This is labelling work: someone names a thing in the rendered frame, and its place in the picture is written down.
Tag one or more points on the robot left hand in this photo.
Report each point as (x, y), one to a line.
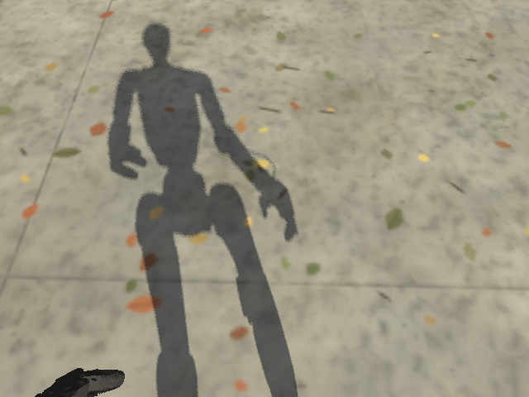
(79, 383)

